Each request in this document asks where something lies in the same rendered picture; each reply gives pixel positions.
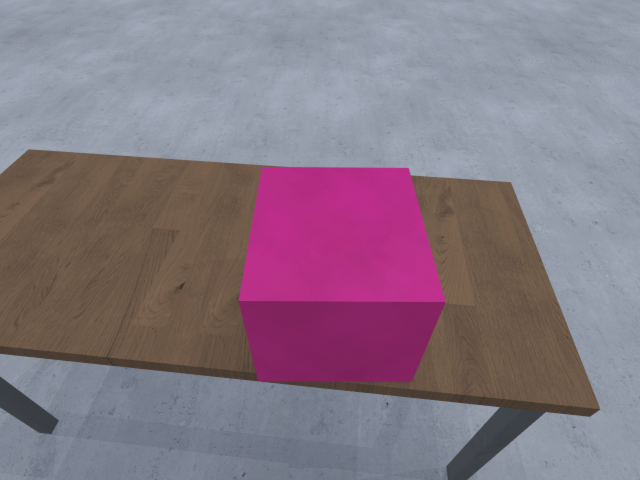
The carton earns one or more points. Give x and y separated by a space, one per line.
339 282

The table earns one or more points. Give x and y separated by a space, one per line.
138 262

